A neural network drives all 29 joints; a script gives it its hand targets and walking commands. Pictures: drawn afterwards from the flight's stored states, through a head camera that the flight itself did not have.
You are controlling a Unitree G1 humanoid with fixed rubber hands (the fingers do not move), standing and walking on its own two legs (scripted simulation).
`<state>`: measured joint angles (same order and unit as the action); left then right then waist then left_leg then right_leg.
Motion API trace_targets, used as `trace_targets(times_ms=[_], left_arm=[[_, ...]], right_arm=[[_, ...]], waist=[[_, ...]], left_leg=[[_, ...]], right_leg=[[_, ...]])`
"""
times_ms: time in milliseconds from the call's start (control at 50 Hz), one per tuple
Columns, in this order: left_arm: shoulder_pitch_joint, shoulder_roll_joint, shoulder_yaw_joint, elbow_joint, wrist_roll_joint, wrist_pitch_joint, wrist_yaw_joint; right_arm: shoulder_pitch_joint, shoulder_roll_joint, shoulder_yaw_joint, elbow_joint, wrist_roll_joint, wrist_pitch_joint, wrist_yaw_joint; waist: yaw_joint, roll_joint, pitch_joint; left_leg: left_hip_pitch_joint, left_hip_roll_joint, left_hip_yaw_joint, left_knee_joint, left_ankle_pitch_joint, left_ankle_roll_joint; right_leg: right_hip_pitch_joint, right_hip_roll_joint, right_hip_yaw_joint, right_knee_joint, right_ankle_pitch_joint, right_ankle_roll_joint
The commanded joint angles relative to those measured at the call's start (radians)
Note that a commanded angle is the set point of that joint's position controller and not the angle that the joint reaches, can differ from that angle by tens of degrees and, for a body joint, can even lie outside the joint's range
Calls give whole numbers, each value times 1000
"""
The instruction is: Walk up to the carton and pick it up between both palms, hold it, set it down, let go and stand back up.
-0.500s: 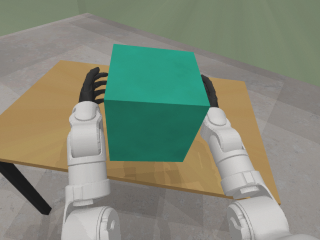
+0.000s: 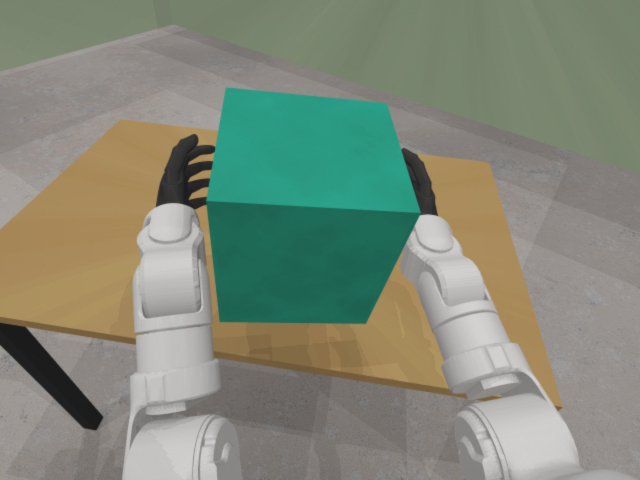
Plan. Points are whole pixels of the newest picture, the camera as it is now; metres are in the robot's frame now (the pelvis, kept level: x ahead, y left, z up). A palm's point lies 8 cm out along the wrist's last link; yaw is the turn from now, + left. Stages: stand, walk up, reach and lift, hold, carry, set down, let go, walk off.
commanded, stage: hold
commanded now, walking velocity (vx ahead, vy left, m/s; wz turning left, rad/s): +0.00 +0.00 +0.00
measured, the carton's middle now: (301, 215) +0.38 +0.01 +0.16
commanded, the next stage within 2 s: none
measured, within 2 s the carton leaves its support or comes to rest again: neither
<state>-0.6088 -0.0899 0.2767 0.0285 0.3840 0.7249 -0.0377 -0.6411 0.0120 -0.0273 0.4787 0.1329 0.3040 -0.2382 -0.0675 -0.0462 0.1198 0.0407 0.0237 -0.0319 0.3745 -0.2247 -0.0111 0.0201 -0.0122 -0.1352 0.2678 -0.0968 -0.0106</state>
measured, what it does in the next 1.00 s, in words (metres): stands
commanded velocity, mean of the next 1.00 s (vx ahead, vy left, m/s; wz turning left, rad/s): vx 0.00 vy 0.00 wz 0.00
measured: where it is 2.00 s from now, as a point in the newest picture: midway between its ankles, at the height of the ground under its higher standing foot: outside the picture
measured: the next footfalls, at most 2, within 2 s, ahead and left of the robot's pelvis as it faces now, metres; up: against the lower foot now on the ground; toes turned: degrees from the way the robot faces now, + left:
none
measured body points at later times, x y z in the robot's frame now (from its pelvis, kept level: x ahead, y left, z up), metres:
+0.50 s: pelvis +0.00 +0.01 +0.00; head -0.03 +0.04 +0.45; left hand +0.38 +0.15 +0.19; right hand +0.38 -0.13 +0.17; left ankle +0.00 +0.12 -0.75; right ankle +0.05 -0.11 -0.75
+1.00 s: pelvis +0.00 +0.01 +0.00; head -0.03 +0.03 +0.45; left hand +0.37 +0.15 +0.19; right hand +0.38 -0.13 +0.17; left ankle +0.00 +0.12 -0.75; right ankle +0.05 -0.11 -0.75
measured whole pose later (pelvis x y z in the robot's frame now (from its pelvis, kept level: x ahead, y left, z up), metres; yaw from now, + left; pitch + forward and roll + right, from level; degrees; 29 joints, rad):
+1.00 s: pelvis +0.00 +0.01 +0.00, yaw +0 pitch -10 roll -1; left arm -0.58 -0.09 0.26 0.02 0.36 0.72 -0.03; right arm -0.62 0.01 -0.03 0.44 0.14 0.32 -0.24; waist -0.07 -0.04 0.12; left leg 0.03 0.02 -0.02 0.38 -0.23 0.00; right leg 0.01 -0.01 -0.13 0.26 -0.09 0.00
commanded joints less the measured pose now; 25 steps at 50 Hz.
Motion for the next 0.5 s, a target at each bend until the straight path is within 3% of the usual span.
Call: trace_targets(times_ms=[0,100,240,480], left_arm=[[-545,-476,-410,3,-165,-31,-167],[-580,-499,-479,-51,-199,-49,-152],[-593,-523,-513,-52,-209,-55,-128],[-568,-523,-503,-57,-194,-44,-131]], right_arm=[[-782,549,362,-359,55,-97,104],[-828,560,407,-425,85,-106,104],[-822,548,390,-407,79,-103,118],[-798,533,388,-392,89,-97,118]], waist=[[-15,36,-409],[-11,71,-511],[-13,85,-503],[-19,83,-484]], left_leg=[[-156,-74,75,-100,147,11],[-101,-72,61,-44,291,-13],[-84,-59,52,-48,293,-21],[-68,-59,51,-42,342,-30]], right_leg=[[315,36,24,15,131,58],[304,55,21,30,184,44],[249,65,23,22,102,33],[262,69,21,19,130,34]])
